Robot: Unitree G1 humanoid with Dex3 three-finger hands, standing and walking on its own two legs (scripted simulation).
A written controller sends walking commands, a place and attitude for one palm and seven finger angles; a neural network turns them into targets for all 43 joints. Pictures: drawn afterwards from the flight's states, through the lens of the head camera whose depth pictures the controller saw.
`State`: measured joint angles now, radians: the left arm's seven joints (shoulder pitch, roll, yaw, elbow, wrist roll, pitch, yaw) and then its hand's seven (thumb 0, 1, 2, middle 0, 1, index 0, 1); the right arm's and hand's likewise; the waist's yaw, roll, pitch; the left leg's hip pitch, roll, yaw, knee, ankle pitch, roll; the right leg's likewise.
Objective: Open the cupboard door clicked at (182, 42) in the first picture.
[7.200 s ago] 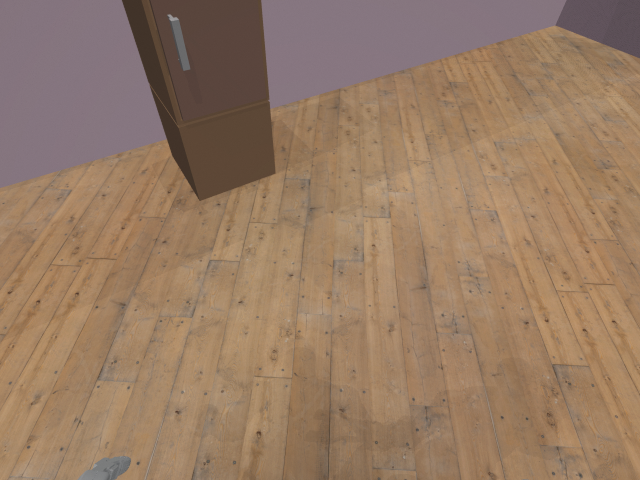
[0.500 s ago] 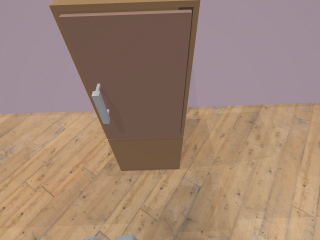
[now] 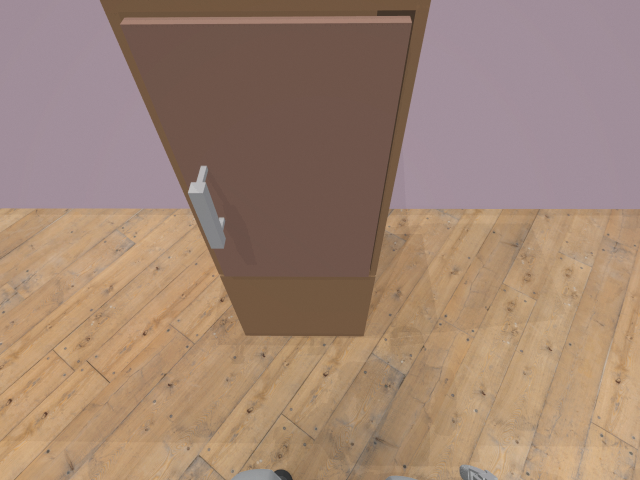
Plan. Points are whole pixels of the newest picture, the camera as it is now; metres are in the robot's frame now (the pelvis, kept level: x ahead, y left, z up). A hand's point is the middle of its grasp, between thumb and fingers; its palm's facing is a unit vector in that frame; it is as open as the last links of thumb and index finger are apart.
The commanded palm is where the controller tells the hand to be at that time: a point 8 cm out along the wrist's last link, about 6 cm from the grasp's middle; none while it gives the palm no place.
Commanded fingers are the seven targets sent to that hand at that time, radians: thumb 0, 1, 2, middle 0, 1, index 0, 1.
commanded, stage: come to a stop and stand still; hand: left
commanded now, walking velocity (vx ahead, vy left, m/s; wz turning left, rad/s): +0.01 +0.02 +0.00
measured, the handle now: (211, 208) +0.53 +0.25 -0.06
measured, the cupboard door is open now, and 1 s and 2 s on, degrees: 0 0 0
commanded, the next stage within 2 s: look again from close up in 1.04 s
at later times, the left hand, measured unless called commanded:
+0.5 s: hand out of the picture -0.04 +0.15 -0.14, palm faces +0.12 -0.95 -0.27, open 7.3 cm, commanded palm none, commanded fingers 0.00 0.90 0.90 -0.20 -0.30 -0.20 -0.30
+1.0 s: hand out of the picture -0.03 +0.20 -0.17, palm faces +0.07 -0.98 -0.19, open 7.3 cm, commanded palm none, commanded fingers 0.00 0.90 0.90 -0.20 -0.30 -0.20 -0.30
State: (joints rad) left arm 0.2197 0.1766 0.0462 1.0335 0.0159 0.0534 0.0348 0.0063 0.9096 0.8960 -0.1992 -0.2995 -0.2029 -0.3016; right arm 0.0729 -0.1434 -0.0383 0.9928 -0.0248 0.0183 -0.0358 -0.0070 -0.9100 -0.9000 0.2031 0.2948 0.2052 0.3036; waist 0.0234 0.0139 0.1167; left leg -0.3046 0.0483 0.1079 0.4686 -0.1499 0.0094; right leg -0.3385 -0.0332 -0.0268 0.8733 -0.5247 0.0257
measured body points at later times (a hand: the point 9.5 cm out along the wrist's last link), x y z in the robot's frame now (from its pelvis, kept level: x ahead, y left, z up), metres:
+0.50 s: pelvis -0.04 -0.04 +0.01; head -0.01 -0.07 +0.46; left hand -0.05 +0.20 -0.12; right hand -0.02 -0.29 -0.16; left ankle -0.09 +0.12 -0.68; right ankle -0.03 -0.13 -0.74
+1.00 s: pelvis -0.03 +0.03 +0.01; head -0.01 +0.03 +0.46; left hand -0.03 +0.25 -0.16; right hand +0.00 -0.20 -0.15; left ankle -0.07 +0.13 -0.74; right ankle -0.03 -0.12 -0.74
